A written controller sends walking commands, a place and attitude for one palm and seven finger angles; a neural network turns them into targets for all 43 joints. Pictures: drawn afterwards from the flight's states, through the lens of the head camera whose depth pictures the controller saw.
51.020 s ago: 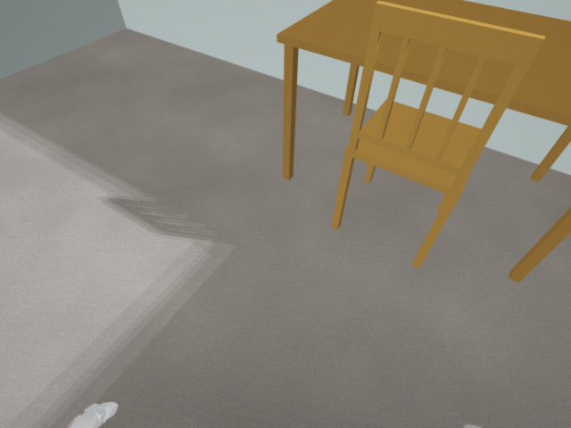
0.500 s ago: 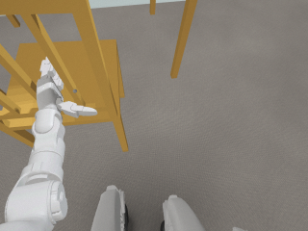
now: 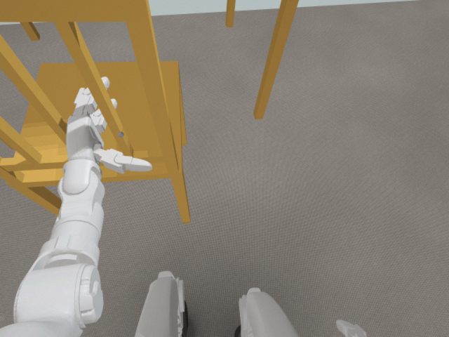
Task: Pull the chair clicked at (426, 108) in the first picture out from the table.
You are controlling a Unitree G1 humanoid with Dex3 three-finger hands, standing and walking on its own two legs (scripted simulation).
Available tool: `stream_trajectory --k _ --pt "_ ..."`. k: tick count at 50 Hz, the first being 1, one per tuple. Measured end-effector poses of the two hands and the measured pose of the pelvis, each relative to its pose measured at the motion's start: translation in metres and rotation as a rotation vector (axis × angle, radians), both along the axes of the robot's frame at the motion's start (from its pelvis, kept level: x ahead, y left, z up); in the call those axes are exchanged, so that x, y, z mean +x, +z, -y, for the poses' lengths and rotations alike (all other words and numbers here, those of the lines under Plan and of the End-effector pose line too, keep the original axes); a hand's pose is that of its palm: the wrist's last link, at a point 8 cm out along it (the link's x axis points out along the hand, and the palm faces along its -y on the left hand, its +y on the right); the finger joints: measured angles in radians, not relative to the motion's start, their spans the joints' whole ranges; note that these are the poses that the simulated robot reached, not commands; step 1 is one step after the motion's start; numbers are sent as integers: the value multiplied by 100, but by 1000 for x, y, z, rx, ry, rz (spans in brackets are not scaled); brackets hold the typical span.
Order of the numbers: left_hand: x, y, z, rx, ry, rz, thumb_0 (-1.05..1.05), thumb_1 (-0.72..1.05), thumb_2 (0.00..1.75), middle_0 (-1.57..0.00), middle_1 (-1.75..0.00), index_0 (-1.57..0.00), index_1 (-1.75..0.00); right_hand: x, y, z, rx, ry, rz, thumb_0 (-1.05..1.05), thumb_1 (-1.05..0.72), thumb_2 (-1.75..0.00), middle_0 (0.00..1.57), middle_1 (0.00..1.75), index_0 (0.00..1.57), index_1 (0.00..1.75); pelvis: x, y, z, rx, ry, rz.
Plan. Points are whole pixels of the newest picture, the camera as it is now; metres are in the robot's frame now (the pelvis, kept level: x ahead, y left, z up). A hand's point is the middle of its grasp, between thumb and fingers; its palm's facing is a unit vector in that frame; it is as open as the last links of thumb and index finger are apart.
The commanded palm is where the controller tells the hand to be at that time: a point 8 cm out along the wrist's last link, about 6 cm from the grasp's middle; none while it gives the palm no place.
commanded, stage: hook a spindle and tug to test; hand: left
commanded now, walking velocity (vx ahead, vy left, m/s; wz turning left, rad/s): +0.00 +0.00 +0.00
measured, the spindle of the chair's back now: (46, 109) +0.49 +0.30 +0.07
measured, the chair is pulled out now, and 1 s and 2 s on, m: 0.29 0.31 0.45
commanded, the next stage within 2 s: step backward, pulling the chair out in 1.20 s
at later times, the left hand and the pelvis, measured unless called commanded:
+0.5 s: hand (122, 130) +0.47 +0.18 +0.03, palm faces +0.10 -1.00 -0.02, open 6.7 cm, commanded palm +0.44 +0.22 +0.04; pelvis +0.00 +0.00 +0.00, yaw -1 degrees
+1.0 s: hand (119, 143) +0.44 +0.18 +0.03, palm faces +0.10 -0.99 -0.02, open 5.0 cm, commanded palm +0.41 +0.22 +0.04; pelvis +0.01 +0.00 +0.01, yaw +0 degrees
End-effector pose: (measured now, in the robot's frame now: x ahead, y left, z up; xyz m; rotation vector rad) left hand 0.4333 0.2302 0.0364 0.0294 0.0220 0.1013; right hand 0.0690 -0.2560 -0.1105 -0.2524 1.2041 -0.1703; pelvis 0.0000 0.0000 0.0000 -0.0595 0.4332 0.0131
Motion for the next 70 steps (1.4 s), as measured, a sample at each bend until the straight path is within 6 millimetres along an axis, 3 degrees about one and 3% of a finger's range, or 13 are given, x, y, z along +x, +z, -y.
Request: stream_trajectory --k 9,16,22,30,35,56,66,70 --pt "-2 2 1 2 -6 12 -1 -36 36 -34 -93 -34 -93 -9 -1 -3 6 -9 -18 0 -91 -89 20 30 20 30 -2 0 -2 -2 -1 4" --pt "3 -1 1 -3 -4 5 -1 -5 49 -44 -126 -44 -126 -17 -1 -2 -5 -18 -34 0 -91 -89 20 30 20 30 -4 -2 -2 -6 0 -2" --pt "7 0 3 -3 -6 10 0 26 62 -47 -138 -48 -139 -22 -1 -2 -4 -27 -48 0 -91 -89 20 30 20 30 -3 -2 -3 -4 -5 -6" --pt "9 -2 -2 -9 -5 3 1 67 80 -49 -142 -50 -144 -22 0 -2 -7 -40 -51 0 -91 -89 20 30 20 30 -1 -2 -3 -4 -11 -9" --pt "3 -2 2 -13 -19 3 1 76 84 -45 -141 -47 -144 -17 3 -4 4 -47 -42 0 -91 -89 20 30 20 30 2 2 -4 -3 -13 -4" --pt "-27 -1 -3 -11 -5 0 1 77 84 -45 -142 -44 -145 26 10 -8 19 1 43 0 -91 -89 20 30 20 30 9 9 -4 5 -5 16" --pt "-42 -1 -2 -10 -6 -3 2 77 85 -44 -142 -43 -145 37 11 -10 20 24 80 0 -91 -89 20 30 20 30 7 9 -5 3 4 32" --pt "-45 12 0 60 31 -160 2 77 85 -43 -135 -42 -145 35 31 -19 32 -47 57 0 -91 -89 20 30 20 30 5 34 -6 14 14 137"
